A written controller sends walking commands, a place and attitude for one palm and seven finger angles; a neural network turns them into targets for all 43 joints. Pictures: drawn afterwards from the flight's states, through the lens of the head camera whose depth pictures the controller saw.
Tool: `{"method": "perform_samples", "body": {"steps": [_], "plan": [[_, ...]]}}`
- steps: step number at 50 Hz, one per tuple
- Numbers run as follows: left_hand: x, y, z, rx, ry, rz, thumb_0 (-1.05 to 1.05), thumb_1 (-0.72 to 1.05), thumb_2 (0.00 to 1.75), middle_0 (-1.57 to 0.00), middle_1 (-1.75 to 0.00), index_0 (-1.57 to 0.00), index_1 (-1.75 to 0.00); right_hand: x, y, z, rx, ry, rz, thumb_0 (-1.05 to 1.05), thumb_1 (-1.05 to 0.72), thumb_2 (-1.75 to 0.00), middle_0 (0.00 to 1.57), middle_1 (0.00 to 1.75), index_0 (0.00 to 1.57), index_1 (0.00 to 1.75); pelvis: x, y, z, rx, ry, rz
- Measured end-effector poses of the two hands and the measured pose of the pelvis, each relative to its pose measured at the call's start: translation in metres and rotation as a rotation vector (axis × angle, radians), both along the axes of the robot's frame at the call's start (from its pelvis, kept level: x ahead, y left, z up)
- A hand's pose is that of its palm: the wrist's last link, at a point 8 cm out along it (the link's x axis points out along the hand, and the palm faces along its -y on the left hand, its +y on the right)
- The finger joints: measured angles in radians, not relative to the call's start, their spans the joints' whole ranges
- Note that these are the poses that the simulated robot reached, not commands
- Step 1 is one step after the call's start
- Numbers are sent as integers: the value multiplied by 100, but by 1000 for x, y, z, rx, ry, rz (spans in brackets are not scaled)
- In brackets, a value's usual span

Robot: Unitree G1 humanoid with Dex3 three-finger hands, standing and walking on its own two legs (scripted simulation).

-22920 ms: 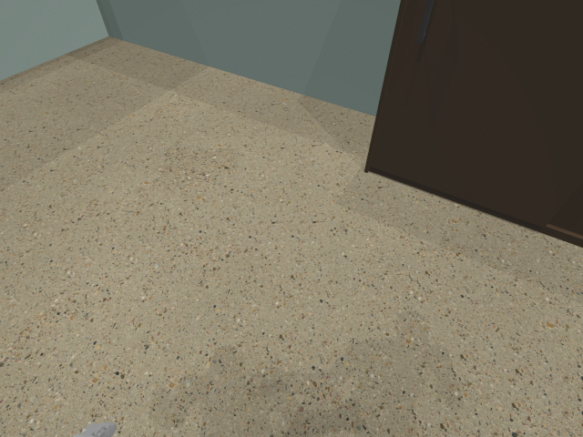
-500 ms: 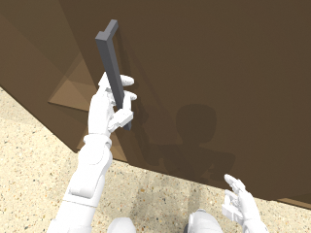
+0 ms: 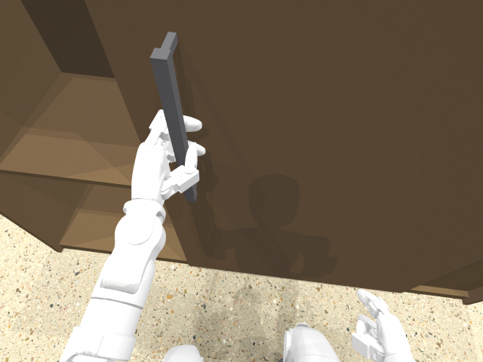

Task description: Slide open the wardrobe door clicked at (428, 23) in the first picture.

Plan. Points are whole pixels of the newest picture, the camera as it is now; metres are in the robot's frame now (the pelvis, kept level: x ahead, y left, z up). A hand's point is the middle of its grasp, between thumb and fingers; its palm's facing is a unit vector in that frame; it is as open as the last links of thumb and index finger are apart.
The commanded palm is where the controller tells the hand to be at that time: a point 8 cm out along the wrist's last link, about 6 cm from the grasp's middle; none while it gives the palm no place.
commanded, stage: step sideways, sliding the door along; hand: left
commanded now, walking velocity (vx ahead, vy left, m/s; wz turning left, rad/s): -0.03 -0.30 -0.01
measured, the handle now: (183, 137) +0.41 +0.16 +0.11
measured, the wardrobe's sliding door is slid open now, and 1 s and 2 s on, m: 0.55 0.67 0.67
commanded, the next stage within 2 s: stop walking and hold the door there in 0.92 s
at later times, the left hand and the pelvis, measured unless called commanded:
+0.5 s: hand (280, 179) +0.36 +0.00 +0.10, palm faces +0.22 -0.97 -0.06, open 5.9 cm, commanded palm +0.33 -0.02 +0.10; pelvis -0.03 -0.17 +0.00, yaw +1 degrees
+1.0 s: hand (286, 171) +0.37 -0.01 +0.11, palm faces +0.57 -0.82 -0.08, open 6.4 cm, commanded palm +0.33 -0.05 +0.10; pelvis +0.02 -0.32 +0.00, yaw +2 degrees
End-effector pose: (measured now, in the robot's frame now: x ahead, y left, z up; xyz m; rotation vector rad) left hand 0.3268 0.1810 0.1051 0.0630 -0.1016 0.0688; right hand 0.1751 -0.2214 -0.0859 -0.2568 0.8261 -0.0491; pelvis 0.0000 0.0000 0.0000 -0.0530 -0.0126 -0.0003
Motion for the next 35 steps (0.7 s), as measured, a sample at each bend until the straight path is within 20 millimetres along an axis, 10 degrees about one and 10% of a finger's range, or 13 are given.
{"method": "perform_samples", "body": {"steps": [12, 22, 35], "plan": [[-3, -74, 1, 47, 19, 186, 0, 81, 86, -38, -140, -18, -137, -17, -93, -45, 71, 47, -10, 1, -91, -90, 20, 30, 21, 30, -16, -102, -16, 22, 11, 29], [-1, -128, 0, 6, 2, 90, 0, 82, 84, -34, -139, -19, -137, -15, -144, -24, 5, 48, -4, 2, -91, -90, 19, 30, 20, 30, -27, -145, -11, 28, -4, 22], [-2, -146, 2, 17, 18, 385, 0, 80, 88, -38, -136, -14, -135, 8, -230, -37, 96, 22, 91, 1, -90, -90, 20, 30, 21, 30, -11, -265, -22, 5, -14, 36]]}}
